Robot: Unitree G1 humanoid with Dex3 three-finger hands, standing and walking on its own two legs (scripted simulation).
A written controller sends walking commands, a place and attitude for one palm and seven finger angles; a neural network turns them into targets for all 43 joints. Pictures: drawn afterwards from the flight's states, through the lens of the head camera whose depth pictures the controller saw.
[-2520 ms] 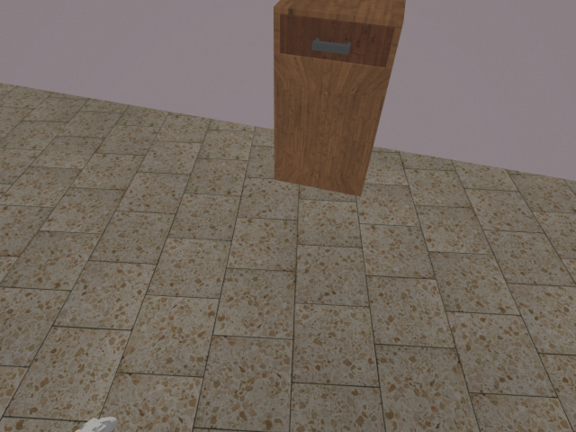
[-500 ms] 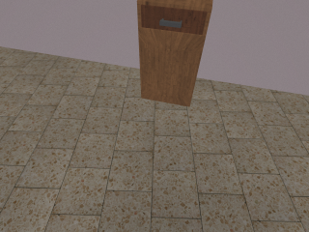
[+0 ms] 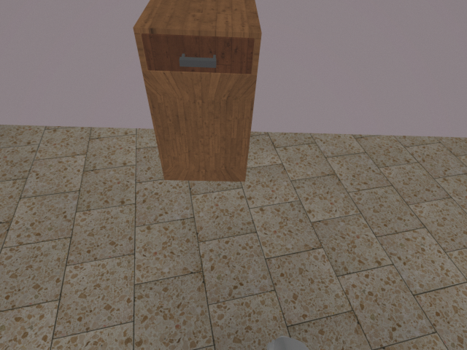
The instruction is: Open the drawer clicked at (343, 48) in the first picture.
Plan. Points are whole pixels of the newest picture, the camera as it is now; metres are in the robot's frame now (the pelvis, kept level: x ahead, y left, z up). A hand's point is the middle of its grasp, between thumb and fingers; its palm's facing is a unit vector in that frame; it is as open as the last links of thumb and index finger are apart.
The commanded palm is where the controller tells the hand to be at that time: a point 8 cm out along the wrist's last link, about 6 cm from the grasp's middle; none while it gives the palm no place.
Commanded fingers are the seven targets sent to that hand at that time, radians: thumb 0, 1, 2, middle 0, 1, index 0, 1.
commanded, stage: walk to a spot facing it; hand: left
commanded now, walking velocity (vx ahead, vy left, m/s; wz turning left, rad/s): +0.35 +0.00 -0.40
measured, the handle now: (198, 59) +1.10 +0.21 -0.02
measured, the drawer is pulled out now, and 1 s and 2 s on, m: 0.00 0.00 0.00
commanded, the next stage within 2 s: turn to face it in 0.42 s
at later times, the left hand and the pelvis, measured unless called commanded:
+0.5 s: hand (182, 290) +0.28 +0.13 -0.17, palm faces -0.13 -0.97 -0.21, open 7.2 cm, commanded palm none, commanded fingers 0.00 0.90 0.90 -0.20 -0.30 -0.20 -0.30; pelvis +0.21 -0.05 +0.00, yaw -9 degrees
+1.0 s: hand (179, 247) +0.39 +0.16 -0.18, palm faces -0.02 -0.98 -0.18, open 7.4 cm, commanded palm none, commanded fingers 0.00 0.90 0.90 -0.20 -0.30 -0.20 -0.30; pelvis +0.33 -0.02 +0.00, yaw -3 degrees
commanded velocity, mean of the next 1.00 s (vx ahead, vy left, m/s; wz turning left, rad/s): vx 0.15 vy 0.00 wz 0.06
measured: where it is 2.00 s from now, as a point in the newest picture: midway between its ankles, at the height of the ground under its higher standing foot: (246, 294)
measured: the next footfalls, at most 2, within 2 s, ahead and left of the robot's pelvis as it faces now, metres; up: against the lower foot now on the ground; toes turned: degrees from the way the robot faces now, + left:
right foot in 0.24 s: +0.22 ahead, -0.16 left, +0.00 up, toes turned -15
left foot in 0.64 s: +0.41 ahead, +0.06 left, +0.00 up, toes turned +2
